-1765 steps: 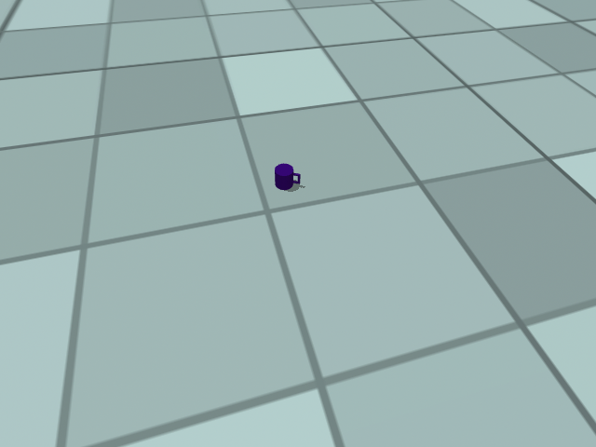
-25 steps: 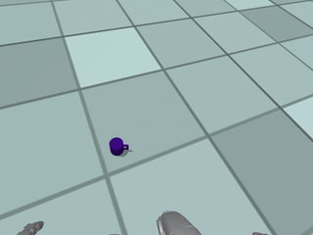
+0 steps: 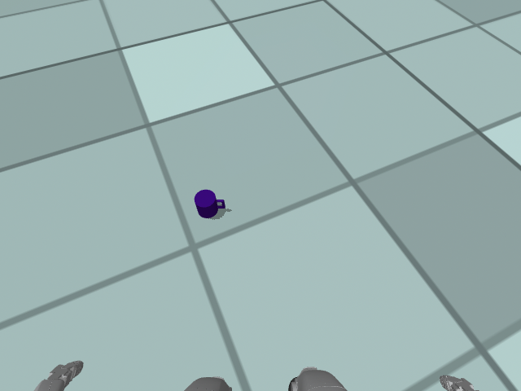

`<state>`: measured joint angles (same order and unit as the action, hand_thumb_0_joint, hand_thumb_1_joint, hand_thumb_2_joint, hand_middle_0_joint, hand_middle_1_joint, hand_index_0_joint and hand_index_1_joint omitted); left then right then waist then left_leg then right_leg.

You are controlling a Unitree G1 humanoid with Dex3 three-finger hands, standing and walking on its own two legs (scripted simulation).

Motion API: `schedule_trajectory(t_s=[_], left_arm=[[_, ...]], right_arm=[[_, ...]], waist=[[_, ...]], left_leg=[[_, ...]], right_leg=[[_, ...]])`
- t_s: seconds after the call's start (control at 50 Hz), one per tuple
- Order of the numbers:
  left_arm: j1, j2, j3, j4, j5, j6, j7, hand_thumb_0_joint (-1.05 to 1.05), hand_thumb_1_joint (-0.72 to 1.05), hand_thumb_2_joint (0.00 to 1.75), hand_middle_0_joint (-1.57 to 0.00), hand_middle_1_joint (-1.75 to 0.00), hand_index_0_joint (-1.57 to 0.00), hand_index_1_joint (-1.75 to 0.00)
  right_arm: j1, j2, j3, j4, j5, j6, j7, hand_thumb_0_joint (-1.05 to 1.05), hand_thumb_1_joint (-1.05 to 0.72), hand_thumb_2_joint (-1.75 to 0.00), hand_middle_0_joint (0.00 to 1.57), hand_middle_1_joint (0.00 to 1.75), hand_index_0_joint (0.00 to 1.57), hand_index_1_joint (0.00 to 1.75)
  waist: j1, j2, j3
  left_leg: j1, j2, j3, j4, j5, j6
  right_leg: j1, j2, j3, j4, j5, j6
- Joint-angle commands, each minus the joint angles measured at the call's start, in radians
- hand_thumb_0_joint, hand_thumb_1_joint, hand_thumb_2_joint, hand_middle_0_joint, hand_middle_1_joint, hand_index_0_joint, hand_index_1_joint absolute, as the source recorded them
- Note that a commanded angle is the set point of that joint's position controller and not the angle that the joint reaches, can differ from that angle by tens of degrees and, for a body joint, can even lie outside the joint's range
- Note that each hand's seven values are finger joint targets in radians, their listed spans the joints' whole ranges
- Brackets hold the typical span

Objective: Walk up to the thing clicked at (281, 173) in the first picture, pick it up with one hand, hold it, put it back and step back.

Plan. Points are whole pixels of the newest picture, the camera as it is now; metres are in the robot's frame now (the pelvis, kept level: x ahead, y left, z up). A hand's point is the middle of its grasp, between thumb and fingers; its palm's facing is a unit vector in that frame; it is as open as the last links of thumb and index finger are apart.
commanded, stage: step back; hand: left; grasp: from above
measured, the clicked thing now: (210, 204) +0.85 +0.21 -0.71
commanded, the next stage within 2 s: stand in 1.52 s
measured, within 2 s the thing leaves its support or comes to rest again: neither
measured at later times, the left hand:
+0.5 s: hand out of the picture -0.12 +0.22 -0.14, palm faces -0.04 -0.91 -0.41, open 7.4 cm
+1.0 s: hand out of the picture -0.13 +0.23 -0.13, palm faces +0.02 -0.91 -0.41, open 7.4 cm
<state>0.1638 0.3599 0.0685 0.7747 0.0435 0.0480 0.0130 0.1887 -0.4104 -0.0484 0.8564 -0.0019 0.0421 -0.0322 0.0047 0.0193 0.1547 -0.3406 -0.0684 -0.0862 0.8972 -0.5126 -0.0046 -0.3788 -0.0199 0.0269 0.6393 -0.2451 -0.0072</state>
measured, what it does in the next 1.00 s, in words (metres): walks backwards: left foot, then right foot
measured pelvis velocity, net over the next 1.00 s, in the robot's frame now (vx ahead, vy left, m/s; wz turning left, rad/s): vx -0.20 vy -0.05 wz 0.02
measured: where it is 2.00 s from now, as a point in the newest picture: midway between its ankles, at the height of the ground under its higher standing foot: outside the picture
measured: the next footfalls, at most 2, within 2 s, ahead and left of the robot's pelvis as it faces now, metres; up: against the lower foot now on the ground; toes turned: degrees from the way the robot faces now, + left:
left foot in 0.06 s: -0.01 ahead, +0.12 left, +0.00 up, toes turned -1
right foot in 0.40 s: -0.16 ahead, -0.16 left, +0.00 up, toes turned +0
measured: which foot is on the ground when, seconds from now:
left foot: up 0.00-0.04, down 0.06-0.42, up 0.44-0.72, down 0.74-1.00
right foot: down 0.00-0.08, up 0.10-0.38, down 0.40-0.78, up 0.80-1.00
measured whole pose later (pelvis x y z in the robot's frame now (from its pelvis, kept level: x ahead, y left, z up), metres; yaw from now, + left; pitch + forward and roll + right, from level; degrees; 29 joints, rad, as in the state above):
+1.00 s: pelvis -0.20 -0.05 +0.01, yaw +1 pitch -3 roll +1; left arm 0.23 0.41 0.07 0.96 0.02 -0.02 -0.02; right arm 0.28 -0.37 -0.06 0.95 -0.03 -0.01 0.03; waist -0.02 -0.01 0.07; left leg -0.17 -0.01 -0.04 0.52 -0.31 0.00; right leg -0.35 -0.02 -0.02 0.71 -0.41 -0.03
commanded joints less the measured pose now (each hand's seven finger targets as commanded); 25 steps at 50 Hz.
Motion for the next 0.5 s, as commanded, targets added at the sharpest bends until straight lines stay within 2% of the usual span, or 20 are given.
schedule_trajectory(t_s=[0.0,0.02,0.04,0.06,0.08,0.1,0.12,0.14,0.16,0.18,0.2,0.24,0.28,0.32,0.36,0.38,0.4,0.42,0.44,0.48], left_arm=[[-0.005,0.246,0.068,-0.088,-0.017,-0.001,0.019,0.0,0.9,0.9,-0.2,-0.3,-0.2,-0.3],[-0.015,0.237,0.062,-0.096,-0.022,0.008,0.015,0.0,0.9,0.9,-0.2,-0.3,-0.2,-0.3],[-0.002,0.203,0.053,-0.101,-0.023,0.012,0.011,0.0,0.9,0.9,-0.2,-0.3,-0.2,-0.3],[0.0,0.158,0.043,-0.106,-0.033,0.011,0.011,0.0,0.9,0.9,-0.2,-0.3,-0.2,-0.3],[-0.052,0.215,0.061,-0.107,-0.024,0.013,0.027,0.0,0.9,0.9,-0.2,-0.3,-0.2,-0.3],[-0.066,0.246,0.069,-0.088,-0.019,0.015,0.027,0.0,0.9,0.9,-0.2,-0.3,-0.2,-0.3],[-0.066,0.246,0.076,-0.077,-0.021,0.018,0.019,0.0,0.9,0.9,-0.2,-0.3,-0.2,-0.3],[-0.021,0.226,0.076,-0.056,-0.032,0.021,0.013,0.0,0.9,0.9,-0.2,-0.3,-0.2,-0.3],[0.025,0.223,0.072,-0.041,-0.036,0.021,0.009,0.0,0.9,0.9,-0.2,-0.3,-0.2,-0.3],[0.041,0.225,0.073,-0.034,-0.033,0.02,0.004,0.0,0.9,0.9,-0.2,-0.3,-0.2,-0.3],[0.039,0.224,0.075,-0.029,-0.029,0.018,0.002,0.0,0.9,0.9,-0.2,-0.3,-0.2,-0.3],[0.017,0.2,0.062,-0.038,-0.024,0.005,0.0,0.0,0.9,0.9,-0.2,-0.3,-0.2,-0.3],[0.016,0.19,0.051,-0.03,-0.023,-0.018,-0.002,0.0,0.9,0.9,-0.2,-0.3,-0.2,-0.3],[0.071,0.188,0.052,0.012,-0.025,-0.04,0.0,0.0,0.9,0.9,-0.2,-0.3,-0.2,-0.3],[0.154,0.193,0.059,0.09,-0.013,-0.056,0.005,0.0,0.9,0.9,-0.2,-0.3,-0.2,-0.3],[0.14,0.246,0.075,0.101,0.003,-0.062,0.007,0.0,0.9,0.9,-0.2,-0.3,-0.2,-0.3],[0.126,0.333,0.096,0.087,0.012,-0.063,0.008,0.0,0.9,0.9,-0.2,-0.3,-0.2,-0.3],[0.057,0.416,0.108,0.038,0.013,-0.061,0.011,0.0,0.9,0.9,-0.2,-0.3,-0.2,-0.3],[-0.024,0.403,0.102,0.027,0.006,-0.06,0.012,0.0,0.9,0.9,-0.2,-0.3,-0.2,-0.3],[-0.076,0.292,0.068,0.027,0.002,-0.076,0.013,0.0,0.9,0.9,-0.2,-0.3,-0.2,-0.3]], right_arm=[[0.075,-0.13,-0.05,-0.058,-0.022,-0.046,-0.003,0.0,-0.9,-0.9,0.2,0.3,0.2,0.3],[0.096,-0.138,-0.058,-0.048,-0.025,-0.046,-0.003,0.0,-0.9,-0.9,0.2,0.3,0.2,0.3],[0.088,-0.2,-0.079,-0.051,-0.036,-0.046,-0.004,0.0,-0.9,-0.9,0.2,0.3,0.2,0.3],[0.036,-0.283,-0.093,-0.066,-0.045,-0.042,-0.003,0.0,-0.9,-0.9,0.2,0.3,0.2,0.3],[0.017,-0.364,-0.101,-0.088,-0.038,-0.04,0.002,0.0,-0.9,-0.9,0.2,0.3,0.2,0.3],[-0.027,-0.341,-0.101,-0.09,-0.04,-0.048,-0.004,0.0,-0.9,-0.9,0.2,0.3,0.2,0.3],[-0.055,-0.296,-0.086,-0.095,-0.039,-0.049,-0.008,0.0,-0.9,-0.9,0.2,0.3,0.2,0.3],[-0.111,-0.251,-0.07,-0.106,-0.044,-0.05,-0.01,0.0,-0.9,-0.9,0.2,0.3,0.2,0.3],[-0.134,-0.22,-0.064,-0.113,-0.041,-0.049,-0.012,0.0,-0.9,-0.9,0.2,0.3,0.2,0.3],[-0.116,-0.207,-0.061,-0.108,-0.039,-0.049,-0.011,0.0,-0.9,-0.9,0.2,0.3,0.2,0.3],[-0.095,-0.203,-0.06,-0.104,-0.036,-0.046,-0.008,0.0,-0.9,-0.9,0.2,0.3,0.2,0.3],[-0.05,-0.202,-0.064,-0.096,-0.037,-0.037,-0.006,0.0,-0.9,-0.9,0.2,0.3,0.2,0.3],[-0.02,-0.21,-0.068,-0.086,-0.036,-0.034,-0.001,0.0,-0.9,-0.9,0.2,0.3,0.2,0.3],[-0.044,-0.227,-0.07,-0.08,-0.036,-0.021,0.005,0.0,-0.9,-0.9,0.2,0.3,0.2,0.3],[-0.056,-0.222,-0.063,-0.073,-0.025,-0.001,0.014,0.0,-0.9,-0.9,0.2,0.3,0.2,0.3],[-0.039,-0.164,-0.046,-0.081,-0.021,0.0,0.018,0.0,-0.9,-0.9,0.2,0.3,0.2,0.3],[-0.028,-0.103,-0.027,-0.105,-0.021,-0.005,0.016,0.0,-0.9,-0.9,0.2,0.3,0.2,0.3],[-0.106,-0.154,-0.051,-0.117,-0.024,-0.004,-0.001,0.0,-0.9,-0.9,0.2,0.3,0.2,0.3],[-0.108,-0.208,-0.073,-0.087,-0.023,-0.003,0.0,0.0,-0.9,-0.9,0.2,0.3,0.2,0.3],[-0.07,-0.189,-0.062,-0.039,-0.014,-0.009,0.015,0.0,-0.9,-0.9,0.2,0.3,0.2,0.3]], waist=[[0.005,-0.214,-0.24],[0.0,-0.187,-0.259],[0.011,-0.062,-0.273],[0.021,0.147,-0.244],[-0.034,0.2,-0.219],[-0.028,0.181,-0.165],[-0.013,0.131,-0.155],[0.031,0.099,-0.154],[0.056,0.084,-0.155],[0.053,0.081,-0.15],[0.036,0.095,-0.146],[-0.003,0.126,-0.157],[-0.024,0.161,-0.203],[-0.009,0.21,-0.261],[0.023,0.142,-0.266],[0.013,0.035,-0.237],[0.012,-0.224,-0.177],[0.075,-0.211,-0.135],[0.046,-0.217,-0.044],[-0.012,-0.091,0.002]], left_leg=[[0.034,0.031,0.094,-0.458,0.22,0.014],[0.117,0.043,0.07,-0.538,0.358,0.025],[0.238,0.17,-0.111,-0.517,0.472,0.074],[0.272,0.359,-0.346,-0.539,0.618,0.167],[0.063,0.496,-0.447,-0.549,0.608,0.31],[-0.049,0.508,-0.47,-0.573,0.564,0.335],[-0.054,0.447,-0.345,-0.552,0.586,0.31],[-0.011,0.363,-0.217,-0.516,0.656,0.262],[0.032,0.316,-0.14,-0.488,0.669,0.23],[0.051,0.297,-0.12,-0.484,0.633,0.217],[0.076,0.299,-0.131,-0.477,0.619,0.225],[0.189,0.291,-0.133,-0.457,0.577,0.237],[0.269,0.29,-0.111,-0.435,0.507,0.242],[0.279,0.289,-0.095,-0.376,0.461,0.217],[0.136,0.214,-0.014,-0.254,0.398,0.157],[-0.054,0.148,0.016,-0.159,0.26,0.109],[-0.32,0.008,0.035,-0.041,-0.037,0.041],[-0.178,0.035,-0.116,0.061,-0.093,0.003],[-0.098,0.077,-0.119,0.154,-0.043,0.005],[-0.128,0.009,-0.105,0.183,0.099,0.006]], right_leg=[[0.308,-0.173,0.171,0.015,0.47,-0.149],[0.247,-0.148,0.16,0.049,0.386,-0.117],[0.066,-0.084,0.127,0.12,0.189,-0.066],[-0.136,0.079,0.039,0.288,-0.214,-0.026],[-0.061,0.088,0.112,0.464,-0.43,-0.007],[-0.019,0.074,0.171,0.586,-0.398,-0.009],[-0.017,0.091,0.181,0.631,-0.349,-0.01],[-0.051,0.11,0.197,0.687,-0.294,-0.01],[-0.081,0.119,0.185,0.692,-0.247,-0.01],[-0.087,0.131,0.165,0.675,-0.23,-0.006],[-0.08,0.121,0.139,0.633,-0.246,0.01],[-0.094,0.089,0.104,0.431,-0.276,0.035],[-0.053,0.048,0.059,0.2,-0.284,0.032],[0.062,0.026,0.005,-0.069,-0.247,0.014],[0.246,0.061,-0.039,-0.333,-0.049,-0.01],[0.329,-0.013,0.13,-0.285,-0.046,-0.041],[0.328,-0.203,0.429,-0.31,-0.142,-0.098],[0.009,-0.394,0.588,-0.375,-0.288,-0.257],[-0.167,-0.408,0.596,-0.431,-0.42,-0.272],[-0.052,-0.225,0.288,-0.328,-0.127,-0.177]])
